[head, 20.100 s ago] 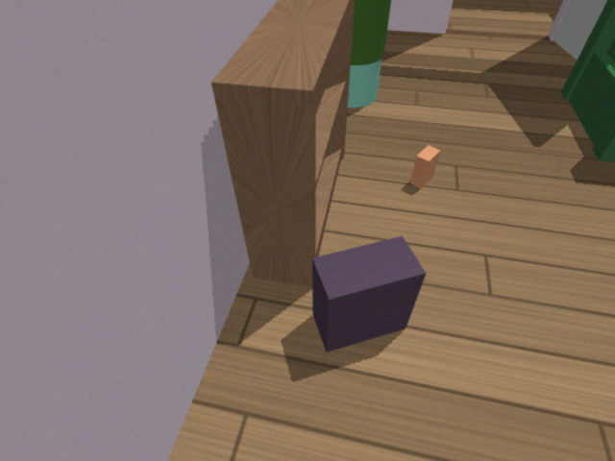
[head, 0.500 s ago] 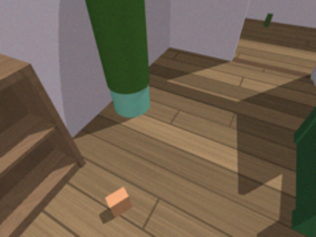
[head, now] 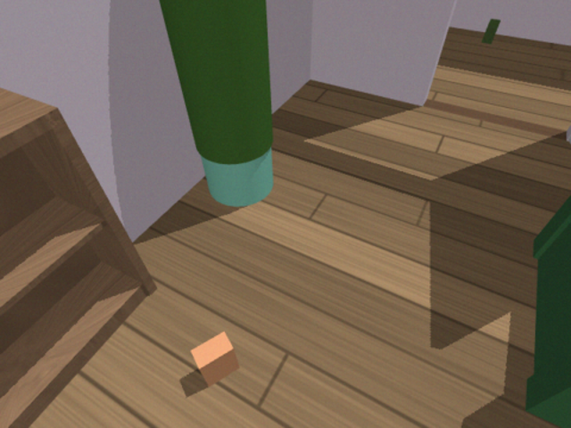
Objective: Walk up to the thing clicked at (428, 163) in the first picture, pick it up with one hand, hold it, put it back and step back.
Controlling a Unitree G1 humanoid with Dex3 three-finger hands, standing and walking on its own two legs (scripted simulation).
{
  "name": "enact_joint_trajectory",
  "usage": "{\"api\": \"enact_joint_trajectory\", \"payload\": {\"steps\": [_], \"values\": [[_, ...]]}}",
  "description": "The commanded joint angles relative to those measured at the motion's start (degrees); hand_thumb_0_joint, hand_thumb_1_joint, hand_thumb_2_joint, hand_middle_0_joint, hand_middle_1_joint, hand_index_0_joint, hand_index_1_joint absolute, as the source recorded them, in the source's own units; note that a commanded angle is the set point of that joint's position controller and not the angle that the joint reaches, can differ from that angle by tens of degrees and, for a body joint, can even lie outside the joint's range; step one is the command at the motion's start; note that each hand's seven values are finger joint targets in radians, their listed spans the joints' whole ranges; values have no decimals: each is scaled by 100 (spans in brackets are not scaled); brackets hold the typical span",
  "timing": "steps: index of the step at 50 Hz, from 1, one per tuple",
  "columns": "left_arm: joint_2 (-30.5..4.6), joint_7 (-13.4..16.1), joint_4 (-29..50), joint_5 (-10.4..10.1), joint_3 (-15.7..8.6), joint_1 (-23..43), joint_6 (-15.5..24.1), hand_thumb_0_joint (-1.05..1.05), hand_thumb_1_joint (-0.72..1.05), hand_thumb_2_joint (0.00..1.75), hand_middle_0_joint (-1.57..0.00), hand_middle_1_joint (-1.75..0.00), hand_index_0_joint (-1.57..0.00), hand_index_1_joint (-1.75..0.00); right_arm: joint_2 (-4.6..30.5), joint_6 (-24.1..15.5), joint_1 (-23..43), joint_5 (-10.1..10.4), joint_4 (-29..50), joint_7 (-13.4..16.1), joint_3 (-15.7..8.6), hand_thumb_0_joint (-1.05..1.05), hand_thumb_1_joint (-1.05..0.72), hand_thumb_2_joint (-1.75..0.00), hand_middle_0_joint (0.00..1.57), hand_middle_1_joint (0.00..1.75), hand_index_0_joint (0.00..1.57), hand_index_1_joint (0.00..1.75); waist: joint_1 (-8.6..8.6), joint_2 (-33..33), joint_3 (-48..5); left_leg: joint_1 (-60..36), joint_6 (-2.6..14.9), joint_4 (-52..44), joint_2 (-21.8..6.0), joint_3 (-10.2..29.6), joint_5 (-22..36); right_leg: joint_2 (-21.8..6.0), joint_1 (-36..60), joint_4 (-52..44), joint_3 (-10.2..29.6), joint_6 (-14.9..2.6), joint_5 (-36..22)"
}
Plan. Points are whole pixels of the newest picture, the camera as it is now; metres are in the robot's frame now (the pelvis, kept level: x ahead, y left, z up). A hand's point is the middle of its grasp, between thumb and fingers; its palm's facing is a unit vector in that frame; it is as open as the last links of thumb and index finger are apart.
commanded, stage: stand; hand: left
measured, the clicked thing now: (216, 359) +0.49 +0.27 -0.70
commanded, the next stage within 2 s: none
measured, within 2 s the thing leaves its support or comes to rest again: neither
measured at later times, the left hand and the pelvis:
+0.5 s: hand out of the picture +0.06 +0.26 -0.16, palm faces -0.02 -0.94 -0.34, open 7.4 cm; pelvis +0.00 +0.00 +0.00, yaw +1 degrees
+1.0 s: hand out of the picture +0.07 +0.26 -0.16, palm faces -0.02 -0.94 -0.35, open 7.4 cm; pelvis +0.00 +0.00 +0.00, yaw +1 degrees
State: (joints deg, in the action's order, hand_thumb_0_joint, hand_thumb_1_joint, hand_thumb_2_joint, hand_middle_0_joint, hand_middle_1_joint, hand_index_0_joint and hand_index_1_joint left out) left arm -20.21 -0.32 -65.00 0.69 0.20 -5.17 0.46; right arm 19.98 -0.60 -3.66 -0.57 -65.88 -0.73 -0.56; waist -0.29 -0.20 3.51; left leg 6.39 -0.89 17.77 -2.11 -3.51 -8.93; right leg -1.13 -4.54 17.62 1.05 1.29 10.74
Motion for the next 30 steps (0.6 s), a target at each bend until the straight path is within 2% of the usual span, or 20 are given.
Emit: {"api": "enact_joint_trajectory", "payload": {"steps": [1,5,8,10,12,17,19,23,26,30], "values": [[-1223,100,306,-33,-251,217,122,0,90,90,-20,-30,-20,-30,1223,-99,271,17,333,85,-194,0,-90,-90,20,30,20,30,-12,79,-538,-378,142,-225,-642,555,692,-634,-279,-325,392,-181,-791],[-1221,89,318,-24,-248,175,113,0,90,90,-20,-30,-20,-30,1250,-97,278,15,330,77,-206,0,-90,-90,20,30,20,30,-12,11,-423,-276,136,-281,-623,586,408,-610,-366,-373,386,-189,-501],[-1237,90,317,-20,-258,159,119,0,90,90,-20,-30,-20,-30,1225,-102,217,6,334,71,-194,0,-90,-90,20,30,20,30,-12,5,-460,-255,151,-275,-627,593,492,-647,-318,-370,407,-199,-636],[-1240,88,327,-25,-270,157,122,0,90,90,-20,-30,-20,-30,1234,-104,175,3,332,74,-204,0,-90,-90,20,30,20,30,-12,59,-457,-216,163,-259,-609,577,308,-669,-298,-404,439,-211,-542],[-1264,89,335,-24,-263,157,125,0,90,90,-20,-30,-20,-30,1197,-108,178,7,336,71,-193,0,-90,-90,20,30,20,30,-23,56,-475,-249,158,-287,-633,630,526,-650,-302,-345,386,-212,-591],[-1242,82,328,-28,-256,110,126,0,90,90,-20,-30,-20,-30,1218,-116,134,3,328,77,-193,0,-90,-90,20,30,20,30,-5,76,-502,-227,160,-269,-632,647,496,-659,-262,-342,385,-209,-541],[-1252,84,341,-26,-261,113,127,0,90,90,-20,-30,-20,-30,1231,-121,117,-1,335,81,-201,0,-90,-90,20,30,20,30,0,66,-583,-308,170,-207,-637,626,695,-676,-234,-333,391,-216,-711],[-1236,77,331,-28,-254,69,114,0,90,90,-20,-30,-20,-30,1230,-115,109,0,323,83,-184,0,-90,-90,20,30,20,30,10,-1,-472,-195,151,-257,-599,623,442,-660,-294,-358,373,-212,-527],[-1228,85,322,-29,-246,56,112,0,90,90,-20,-30,-20,-30,1233,-106,95,9,320,80,-191,0,-90,-90,20,30,20,30,1,55,-434,-184,155,-261,-604,647,510,-648,-302,-353,355,-209,-496],[-1220,86,356,-20,-235,25,134,0,90,90,-20,-30,-20,-30,1246,-116,99,13,335,79,-194,0,-90,-90,20,30,20,30,5,31,-549,-289,170,-176,-637,650,819,-672,-248,-325,362,-211,-779]]}}
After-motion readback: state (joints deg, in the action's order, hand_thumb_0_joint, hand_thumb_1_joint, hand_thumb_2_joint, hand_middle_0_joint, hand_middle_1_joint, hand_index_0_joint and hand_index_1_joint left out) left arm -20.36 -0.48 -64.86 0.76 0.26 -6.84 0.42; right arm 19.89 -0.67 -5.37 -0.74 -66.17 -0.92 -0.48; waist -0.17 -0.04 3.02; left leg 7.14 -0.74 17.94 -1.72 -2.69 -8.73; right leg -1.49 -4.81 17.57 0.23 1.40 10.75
